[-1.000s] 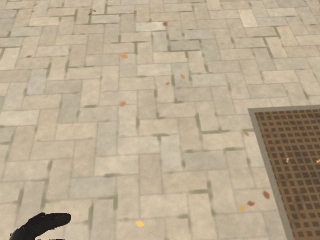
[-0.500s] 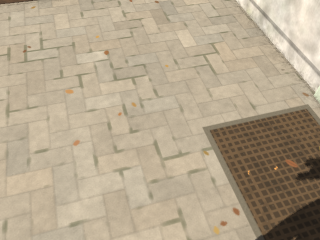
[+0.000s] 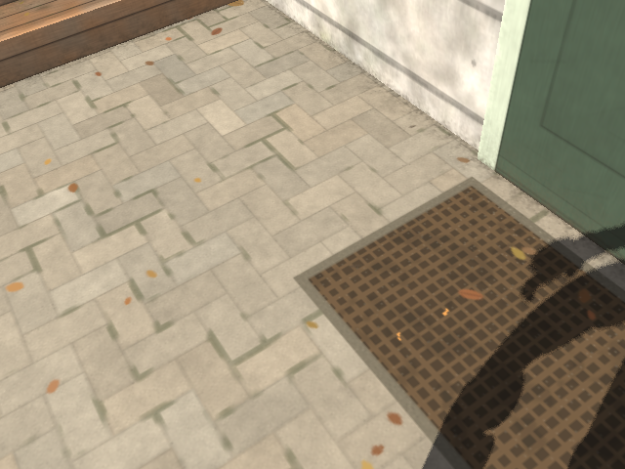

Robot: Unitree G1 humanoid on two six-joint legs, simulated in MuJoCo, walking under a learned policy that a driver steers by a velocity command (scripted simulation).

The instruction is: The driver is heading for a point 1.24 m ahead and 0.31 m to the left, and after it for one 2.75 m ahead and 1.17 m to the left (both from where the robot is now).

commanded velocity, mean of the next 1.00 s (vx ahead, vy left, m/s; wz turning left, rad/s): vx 0.47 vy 0.00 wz -0.03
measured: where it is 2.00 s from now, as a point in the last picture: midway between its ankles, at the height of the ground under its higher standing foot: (310, 274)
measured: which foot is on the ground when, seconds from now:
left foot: up 0.00-0.36, down 0.38-0.90, up 0.92-1.00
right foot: down 0.00-0.38, up 0.40-0.88, down 0.90-1.00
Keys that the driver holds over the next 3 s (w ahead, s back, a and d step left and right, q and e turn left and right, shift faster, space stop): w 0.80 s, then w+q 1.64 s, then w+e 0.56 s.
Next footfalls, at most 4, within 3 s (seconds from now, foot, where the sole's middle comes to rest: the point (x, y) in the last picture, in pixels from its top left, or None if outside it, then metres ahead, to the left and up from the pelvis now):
0.38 left None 0.36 0.12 -0.78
0.90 right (416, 414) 0.64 -0.14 -0.78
1.42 left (292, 322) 0.90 0.14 -0.78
1.92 right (315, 223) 1.24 0.08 -0.78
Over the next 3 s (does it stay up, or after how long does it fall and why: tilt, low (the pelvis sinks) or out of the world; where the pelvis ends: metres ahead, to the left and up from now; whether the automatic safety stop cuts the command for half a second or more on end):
stays up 1.44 0.53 -0.03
